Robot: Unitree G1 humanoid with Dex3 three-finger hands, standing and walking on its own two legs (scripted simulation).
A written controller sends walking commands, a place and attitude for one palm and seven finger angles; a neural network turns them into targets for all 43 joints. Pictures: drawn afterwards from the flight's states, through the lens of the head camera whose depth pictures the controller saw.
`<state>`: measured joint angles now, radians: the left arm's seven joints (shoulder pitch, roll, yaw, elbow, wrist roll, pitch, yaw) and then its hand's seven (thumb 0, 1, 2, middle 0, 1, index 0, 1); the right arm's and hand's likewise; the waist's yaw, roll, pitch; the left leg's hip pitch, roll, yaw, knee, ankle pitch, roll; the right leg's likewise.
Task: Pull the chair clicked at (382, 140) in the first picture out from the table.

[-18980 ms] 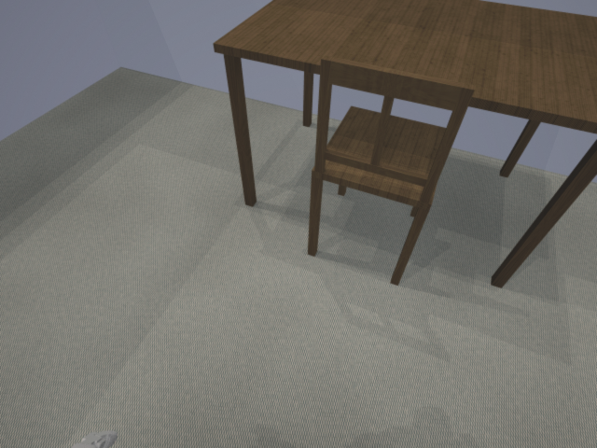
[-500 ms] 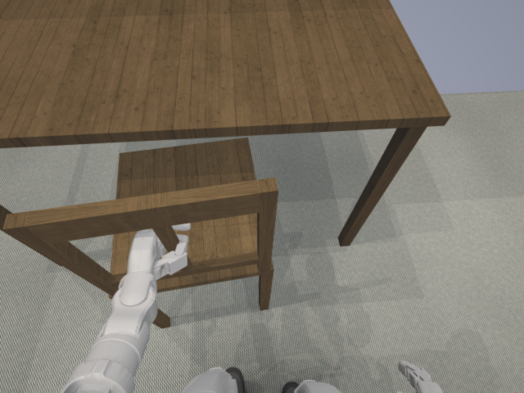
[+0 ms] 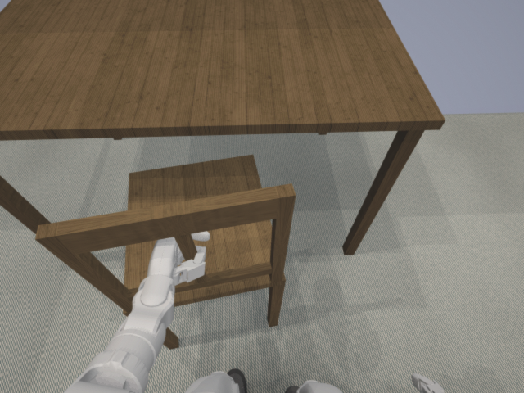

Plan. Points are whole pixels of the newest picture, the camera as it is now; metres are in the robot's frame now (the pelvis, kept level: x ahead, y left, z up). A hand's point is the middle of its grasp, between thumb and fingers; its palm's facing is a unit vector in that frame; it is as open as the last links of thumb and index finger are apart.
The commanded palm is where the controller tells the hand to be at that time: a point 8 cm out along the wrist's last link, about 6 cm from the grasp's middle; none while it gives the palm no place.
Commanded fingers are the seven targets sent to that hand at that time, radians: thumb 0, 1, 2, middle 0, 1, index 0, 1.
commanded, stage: step backward, pulling the chair out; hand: left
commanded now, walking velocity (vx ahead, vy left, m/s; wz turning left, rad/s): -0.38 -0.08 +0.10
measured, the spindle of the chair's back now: (192, 258) +0.36 +0.14 -0.10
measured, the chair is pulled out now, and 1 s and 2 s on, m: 0.15 0.21 0.35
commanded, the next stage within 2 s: none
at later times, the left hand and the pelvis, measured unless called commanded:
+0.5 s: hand (200, 268) +0.32 +0.12 -0.06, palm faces +0.02 -0.99 -0.15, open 5.3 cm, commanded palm +0.29 +0.17 -0.06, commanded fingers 0.00 0.90 0.90 -0.50 -1.45 -0.50 -1.45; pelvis -0.02 +0.01 +0.01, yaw +4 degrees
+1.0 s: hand (188, 301) +0.26 +0.13 -0.06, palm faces -0.06 -0.98 -0.16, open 5.2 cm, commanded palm +0.24 +0.18 -0.06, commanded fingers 0.00 0.90 0.90 -0.50 -1.45 -0.50 -1.45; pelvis -0.07 +0.03 +0.00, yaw +1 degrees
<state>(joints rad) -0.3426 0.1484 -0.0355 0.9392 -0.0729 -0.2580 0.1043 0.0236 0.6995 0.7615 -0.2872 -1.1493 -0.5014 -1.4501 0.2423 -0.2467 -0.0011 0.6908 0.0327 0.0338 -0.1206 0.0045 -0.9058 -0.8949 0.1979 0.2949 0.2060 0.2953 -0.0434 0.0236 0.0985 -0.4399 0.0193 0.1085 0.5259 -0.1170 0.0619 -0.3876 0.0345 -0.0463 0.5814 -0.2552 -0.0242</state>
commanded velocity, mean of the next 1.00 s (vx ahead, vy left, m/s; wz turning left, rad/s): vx -0.38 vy -0.09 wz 0.07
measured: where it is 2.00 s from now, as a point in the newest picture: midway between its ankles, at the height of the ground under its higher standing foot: outside the picture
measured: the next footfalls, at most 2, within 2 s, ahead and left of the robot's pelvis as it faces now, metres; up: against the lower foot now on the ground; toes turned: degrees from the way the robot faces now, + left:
left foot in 0.52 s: -0.05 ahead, +0.19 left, +0.00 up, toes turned +5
right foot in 1.44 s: -0.03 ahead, -0.11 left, +0.00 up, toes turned +0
